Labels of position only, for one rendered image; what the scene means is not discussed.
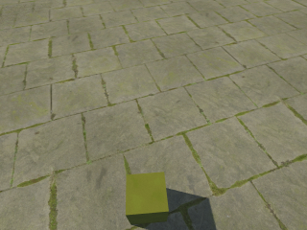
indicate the carton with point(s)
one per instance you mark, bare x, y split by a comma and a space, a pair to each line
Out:
146, 198

